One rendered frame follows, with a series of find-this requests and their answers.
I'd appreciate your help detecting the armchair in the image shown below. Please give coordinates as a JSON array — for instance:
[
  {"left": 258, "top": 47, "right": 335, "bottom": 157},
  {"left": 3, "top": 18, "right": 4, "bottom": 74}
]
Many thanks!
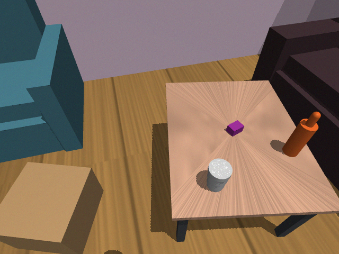
[{"left": 0, "top": 0, "right": 84, "bottom": 163}]

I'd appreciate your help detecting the sofa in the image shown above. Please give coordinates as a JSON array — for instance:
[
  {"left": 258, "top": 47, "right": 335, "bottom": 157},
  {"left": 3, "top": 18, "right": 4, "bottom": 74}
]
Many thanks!
[{"left": 251, "top": 17, "right": 339, "bottom": 190}]

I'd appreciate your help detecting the coffee table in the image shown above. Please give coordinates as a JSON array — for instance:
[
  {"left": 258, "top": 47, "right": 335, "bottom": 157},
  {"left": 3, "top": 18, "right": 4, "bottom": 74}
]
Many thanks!
[{"left": 166, "top": 80, "right": 339, "bottom": 242}]

